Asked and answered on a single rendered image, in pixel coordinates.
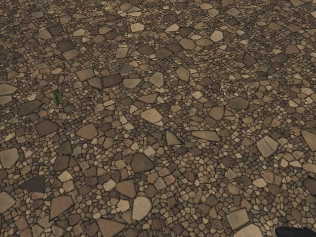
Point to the robot right hand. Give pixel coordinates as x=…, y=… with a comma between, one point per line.
x=285, y=231

